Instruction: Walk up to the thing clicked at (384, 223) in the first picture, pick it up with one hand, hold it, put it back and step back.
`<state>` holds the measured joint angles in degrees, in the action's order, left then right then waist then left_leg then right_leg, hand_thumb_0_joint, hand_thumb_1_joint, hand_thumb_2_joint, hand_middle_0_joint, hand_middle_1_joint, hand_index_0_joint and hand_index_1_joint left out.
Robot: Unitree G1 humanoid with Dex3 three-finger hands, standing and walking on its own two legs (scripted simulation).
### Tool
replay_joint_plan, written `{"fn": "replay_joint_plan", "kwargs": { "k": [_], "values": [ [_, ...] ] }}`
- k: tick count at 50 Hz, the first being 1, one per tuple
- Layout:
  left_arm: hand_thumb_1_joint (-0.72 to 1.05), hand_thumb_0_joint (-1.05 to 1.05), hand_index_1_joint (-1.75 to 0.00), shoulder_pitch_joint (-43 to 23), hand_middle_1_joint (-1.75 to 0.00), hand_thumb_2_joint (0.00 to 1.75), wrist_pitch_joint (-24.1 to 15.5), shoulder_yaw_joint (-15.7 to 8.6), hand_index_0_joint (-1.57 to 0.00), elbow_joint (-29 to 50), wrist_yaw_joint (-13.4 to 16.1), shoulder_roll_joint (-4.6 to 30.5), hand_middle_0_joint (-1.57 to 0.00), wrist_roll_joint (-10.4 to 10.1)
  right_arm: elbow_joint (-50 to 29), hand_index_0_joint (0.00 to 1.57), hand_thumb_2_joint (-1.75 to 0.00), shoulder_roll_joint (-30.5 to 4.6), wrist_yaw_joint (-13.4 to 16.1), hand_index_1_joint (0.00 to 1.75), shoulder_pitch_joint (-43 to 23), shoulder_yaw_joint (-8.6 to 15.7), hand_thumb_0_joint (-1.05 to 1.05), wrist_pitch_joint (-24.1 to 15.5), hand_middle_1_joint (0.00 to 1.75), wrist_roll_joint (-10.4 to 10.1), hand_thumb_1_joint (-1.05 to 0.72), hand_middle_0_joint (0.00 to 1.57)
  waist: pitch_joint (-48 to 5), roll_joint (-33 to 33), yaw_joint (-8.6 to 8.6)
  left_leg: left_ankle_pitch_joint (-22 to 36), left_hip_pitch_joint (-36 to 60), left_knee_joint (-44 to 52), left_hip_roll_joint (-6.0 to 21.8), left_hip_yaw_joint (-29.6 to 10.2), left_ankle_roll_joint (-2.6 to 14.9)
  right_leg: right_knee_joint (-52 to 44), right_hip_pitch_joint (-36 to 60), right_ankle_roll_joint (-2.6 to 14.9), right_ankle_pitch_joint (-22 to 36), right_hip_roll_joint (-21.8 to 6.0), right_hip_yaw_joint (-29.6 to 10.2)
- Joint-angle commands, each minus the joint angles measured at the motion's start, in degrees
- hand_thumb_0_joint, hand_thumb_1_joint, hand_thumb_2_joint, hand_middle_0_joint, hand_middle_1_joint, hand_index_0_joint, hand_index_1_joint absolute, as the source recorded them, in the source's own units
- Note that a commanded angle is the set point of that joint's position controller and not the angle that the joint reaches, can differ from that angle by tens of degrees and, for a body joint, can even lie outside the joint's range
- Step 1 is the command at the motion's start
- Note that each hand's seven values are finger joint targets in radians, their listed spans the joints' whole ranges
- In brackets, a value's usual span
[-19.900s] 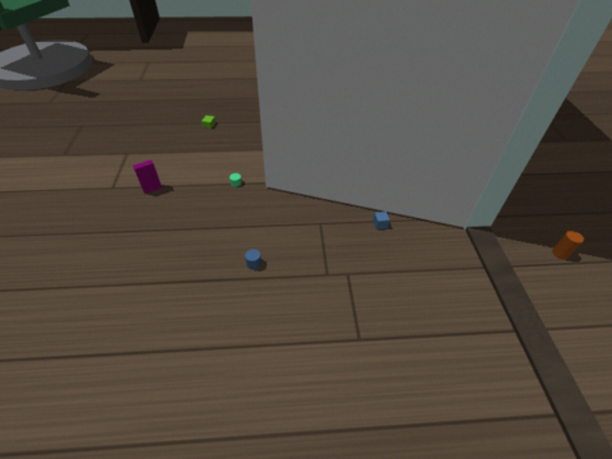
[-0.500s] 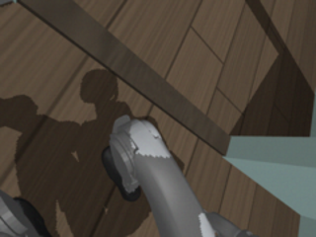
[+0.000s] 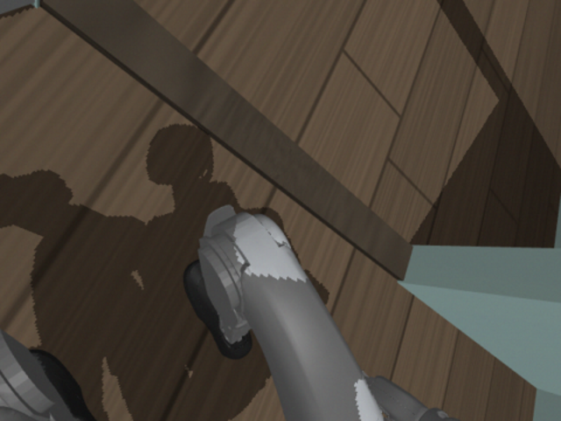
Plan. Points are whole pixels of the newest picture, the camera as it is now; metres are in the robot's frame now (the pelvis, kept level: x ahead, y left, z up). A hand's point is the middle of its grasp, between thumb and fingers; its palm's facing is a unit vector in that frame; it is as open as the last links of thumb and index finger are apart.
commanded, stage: settle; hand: left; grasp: from above
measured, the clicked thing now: out of the picture +0.46 +0.36 -0.30
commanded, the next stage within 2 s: lift in 0.68 s
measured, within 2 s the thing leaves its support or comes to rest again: leaves its support in 0.12 s
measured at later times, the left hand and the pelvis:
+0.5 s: hand out of the picture +0.45 +0.38 -0.19, palm faces -0.21 -0.37 -0.91, open 8.1 cm; pelvis +0.01 -0.01 +0.00, yaw +3 degrees
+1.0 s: hand out of the picture +0.45 +0.37 -0.13, palm faces -0.20 -0.37 -0.91, open 8.1 cm; pelvis +0.01 -0.01 +0.01, yaw +7 degrees
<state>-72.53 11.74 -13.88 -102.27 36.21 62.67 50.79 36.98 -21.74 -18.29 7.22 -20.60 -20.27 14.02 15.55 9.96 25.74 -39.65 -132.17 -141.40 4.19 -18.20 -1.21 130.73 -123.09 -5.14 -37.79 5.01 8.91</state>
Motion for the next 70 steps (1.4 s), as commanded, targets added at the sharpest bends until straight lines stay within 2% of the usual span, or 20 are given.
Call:
{"fn": "replay_joint_plan", "kwargs": {
  "k": [1,7,9,12,13,16,18,19,30,33,34,37,38,41,47,54,56,61,69,70],
  "values": [
    [0.87,0.00,-0.41,-13.4,-0.45,0.38,0.5,1.7,-1.24,9.3,1.7,13.3,-1.20,1.3,2.6,0.20,-0.90,-19.8,0.6,0.30,12.7,6.0,0.00,0.4,0.30,-1.1,-0.91,0.20,-40.4,-36.9,1.93,13.1,30.5,14.3,2.4,7.3,0.22,-11.0,21.3,5.55,15.8,1.7,7.9],
    [0.86,0.00,-0.38,-10.7,-0.42,0.37,2.1,1.4,-1.23,13.6,0.9,10.0,-1.20,1.5,3.5,0.20,-0.90,-18.8,0.4,0.30,15.5,8.0,0.00,1.3,0.30,-1.8,-0.91,0.20,-44.8,-40.0,0.64,17.7,33.6,14.6,2.2,8.3,-0.34,-10.4,21.9,5.73,19.6,1.7,7.4],
    [0.87,0.00,-0.38,-14.1,-0.41,0.36,2.4,1.8,-1.24,17.9,0.6,8.7,-1.20,0.9,1.7,0.20,-0.90,-18.2,0.4,0.30,13.0,8.7,0.00,1.0,0.30,-2.3,-0.91,0.20,-45.1,-41.2,-0.32,15.1,32.8,15.4,2.1,8.5,-0.37,-10.4,19.6,6.09,17.3,1.5,7.1],
    [0.85,0.00,-0.35,-12.1,-0.38,0.34,4.0,2.0,-1.23,18.3,-1.0,6.7,-1.20,0.9,4.4,0.20,-0.90,-18.1,0.4,0.30,15.9,10.3,0.00,1.7,0.30,-2.9,-0.90,0.20,-46.9,-41.3,-0.37,16.4,34.1,15.4,1.9,8.7,-0.54,-10.1,18.3,6.13,18.0,1.5,6.7],
    [0.85,0.00,-0.35,-13.0,-0.39,0.33,4.1,2.5,-1.23,20.4,-1.4,5.4,-1.20,0.4,2.4,0.20,-0.90,-17.4,0.4,0.30,14.1,10.4,0.00,1.5,0.30,-3.3,-0.91,0.20,-47.0,-40.7,-1.57,15.1,32.9,15.6,1.7,8.9,-0.36,-10.3,18.1,6.23,17.0,1.6,6.4],
    [0.84,0.00,-0.39,-9.4,-0.42,0.39,5.4,3.1,-1.22,18.5,-3.2,2.7,-1.19,0.2,5.7,0.20,-0.90,-16.5,0.4,0.30,17.1,12.0,0.00,2.1,0.30,-3.7,-0.90,0.20,-47.4,-38.0,-2.25,14.3,30.2,15.9,1.2,9.9,0.08,-11.0,18.4,6.05,16.9,1.5,5.7],
    [0.87,0.00,-0.38,-12.2,-0.42,0.39,5.6,3.3,-1.24,22.4,-3.9,0.8,-1.21,-0.5,3.8,0.20,-0.90,-15.8,0.5,0.30,15.3,12.6,0.00,1.9,0.30,-4.3,-0.90,0.20,-49.1,-37.4,-2.97,13.9,30.4,15.6,1.0,9.9,0.24,-10.7,17.4,6.17,16.2,1.4,5.3],
    [0.86,0.00,-0.40,-11.0,-0.43,0.41,6.0,4.2,-1.24,20.1,-4.4,-0.4,-1.20,-0.6,5.8,0.20,-0.90,-15.6,0.7,0.30,17.0,12.9,0.00,2.1,0.30,-4.1,-0.90,0.20,-48.7,-36.8,-2.28,14.4,30.4,15.7,0.8,10.3,0.27,-11.0,18.0,6.06,16.9,1.4,4.9],
    [0.87,0.00,-0.44,-14.7,-0.47,0.44,7.0,2.9,-1.24,21.6,-6.4,-0.2,-1.22,0.5,6.0,0.20,-0.90,-14.2,2.5,0.30,15.9,15.0,0.00,2.7,0.30,-5.1,-0.90,0.20,-50.5,-32.0,-5.44,9.1,26.7,16.4,-0.3,12.0,1.09,-11.6,15.5,6.15,10.6,0.9,2.6],
    [0.84,0.00,-0.44,-14.9,-0.47,0.46,7.3,3.6,-1.22,20.4,-7.4,-1.8,-1.20,0.2,6.7,0.20,-0.90,-13.5,3.2,0.30,15.9,15.4,0.00,2.8,0.30,-5.0,-0.90,0.20,-51.0,-31.3,-5.33,8.3,26.5,16.7,-0.5,12.5,1.05,-12.1,15.5,6.17,9.3,0.8,1.8],
    [0.83,0.00,-0.43,-14.7,-0.45,0.43,7.1,3.1,-1.22,21.3,-7.8,-0.2,-1.19,0.4,6.9,0.20,-0.90,-13.2,3.3,0.30,16.4,15.4,0.00,2.9,0.30,-4.8,-0.90,0.20,-51.5,-31.1,-5.71,8.6,26.1,16.2,-0.7,12.9,1.23,-12.2,16.5,6.06,8.9,0.8,1.1],
    [0.82,0.00,-0.43,-16.3,-0.46,0.47,7.1,2.1,-1.20,25.2,-8.2,0.4,-1.18,0.7,6.8,0.20,-0.90,-12.8,3.6,0.30,16.9,15.7,0.00,3.6,0.30,-5.3,-0.90,0.20,-56.9,-31.4,-7.24,12.6,27.7,15.4,-0.6,13.5,1.37,-11.3,18.3,5.87,13.4,0.3,1.2],
    [0.81,0.00,-0.42,-14.3,-0.43,0.47,7.2,2.9,-1.20,21.8,-8.5,-0.7,-1.19,0.6,6.7,0.20,-0.90,-12.4,3.8,0.30,16.0,15.7,0.00,3.8,0.30,-5.3,-0.90,0.20,-55.0,-31.6,-7.34,11.5,26.7,16.3,-0.5,13.7,1.22,-11.6,18.8,6.07,12.2,0.5,0.6],
    [0.75,0.00,-0.41,-13.5,-0.46,0.32,6.8,2.3,-1.16,24.3,-9.8,0.2,-1.12,1.3,7.2,0.20,-0.91,-12.3,4.2,0.30,17.0,16.4,0.00,4.7,0.30,-5.8,-0.92,0.20,-56.4,-31.8,-8.44,11.3,27.2,16.9,-0.8,14.0,1.32,-11.6,18.6,6.24,11.7,0.3,0.7],
    [0.78,0.00,-0.40,-11.0,-0.46,0.34,7.3,2.5,-1.16,30.8,-12.7,-2.4,-1.10,0.7,6.7,0.20,-0.90,-11.1,4.4,0.30,17.6,18.5,0.00,7.3,0.30,-7.7,-0.91,0.20,-63.5,-31.9,-10.82,15.7,30.0,17.8,-1.0,15.2,1.61,-12.3,21.8,6.31,16.4,0.0,0.0],
    [0.71,0.00,-0.43,-6.2,-0.48,0.35,7.1,4.3,-1.11,34.3,-16.0,-7.6,-1.06,1.4,6.4,0.20,-0.90,-9.8,5.0,0.30,16.9,21.3,0.00,9.5,0.30,-9.6,-0.91,0.20,-63.3,-29.9,-13.11,13.2,32.6,21.8,-1.7,15.9,1.74,-15.2,19.1,6.89,12.7,-0.7,-0.6],
    [0.72,0.00,-0.45,-6.3,-0.50,0.36,7.2,3.3,-1.12,37.5,-15.9,-6.6,-1.07,1.2,6.1,0.20,-0.90,-9.6,5.4,0.30,16.7,22.1,0.00,10.0,0.30,-10.0,-0.91,0.20,-65.0,-29.4,-14.25,13.0,34.1,23.2,-1.8,16.1,1.85,-16.4,20.3,6.96,12.1,-0.9,-1.0],
    [0.76,0.00,-0.45,-5.0,-0.51,0.39,9.3,6.4,-1.15,37.9,-15.7,-14.2,-1.10,-1.5,6.7,0.20,-0.90,-8.1,6.6,0.30,15.0,23.5,0.00,10.0,0.30,-10.5,-0.91,0.20,-61.7,-26.2,-13.31,8.9,35.3,27.3,-2.0,16.2,1.98,-21.5,19.6,6.85,7.6,-1.2,-2.1],
    [0.73,0.00,-0.44,0.8,-0.48,0.39,12.1,7.2,-1.14,48.3,-18.1,-14.8,-1.10,-2.9,5.3,0.20,-0.90,-7.2,9.4,0.30,12.2,24.6,0.00,10.6,0.30,-12.2,-0.91,0.20,-64.2,-23.2,-16.35,6.8,42.2,35.3,-2.4,15.6,1.97,-29.2,26.3,6.74,4.2,-1.7,-3.6],
    [0.74,0.00,-0.44,2.7,-0.48,0.39,12.6,8.7,-1.14,48.4,-18.9,-17.2,-1.10,-3.3,5.0,0.20,-0.90,-6.8,9.9,0.30,11.3,24.6,0.00,10.8,0.30,-12.3,-0.91,0.20,-62.9,-22.7,-15.88,5.7,42.9,36.8,-2.4,15.3,1.95,-30.4,26.4,6.76,3.2,-1.6,-3.7]
  ]
}}
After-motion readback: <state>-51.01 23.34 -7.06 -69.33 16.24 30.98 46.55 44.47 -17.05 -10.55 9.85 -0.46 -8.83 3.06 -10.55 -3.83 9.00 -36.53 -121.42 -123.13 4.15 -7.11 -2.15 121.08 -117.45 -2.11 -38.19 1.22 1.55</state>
